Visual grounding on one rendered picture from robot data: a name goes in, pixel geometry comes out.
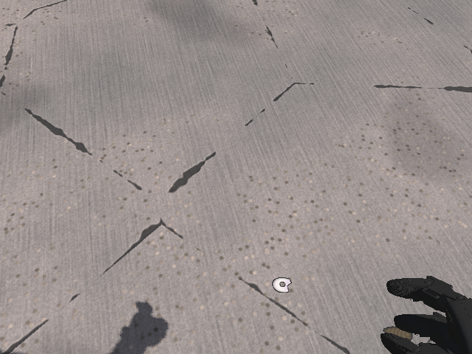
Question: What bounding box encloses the right robot hand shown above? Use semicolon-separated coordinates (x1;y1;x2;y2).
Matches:
381;276;472;354

